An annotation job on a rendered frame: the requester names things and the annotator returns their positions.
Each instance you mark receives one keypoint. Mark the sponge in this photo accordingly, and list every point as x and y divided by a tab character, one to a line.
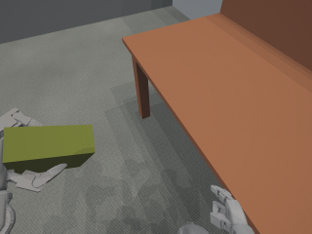
40	148

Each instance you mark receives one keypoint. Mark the table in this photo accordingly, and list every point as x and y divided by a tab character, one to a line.
239	83

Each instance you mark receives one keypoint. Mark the robot right hand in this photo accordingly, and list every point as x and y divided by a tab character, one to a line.
228	216

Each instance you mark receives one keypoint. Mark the left robot forearm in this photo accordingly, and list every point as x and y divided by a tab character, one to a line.
7	212

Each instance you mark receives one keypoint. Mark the right robot forearm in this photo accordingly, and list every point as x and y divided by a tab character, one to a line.
241	228

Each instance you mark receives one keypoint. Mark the robot right thigh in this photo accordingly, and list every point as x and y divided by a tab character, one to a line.
192	229

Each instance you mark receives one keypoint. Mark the robot left hand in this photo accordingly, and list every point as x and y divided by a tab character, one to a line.
29	180

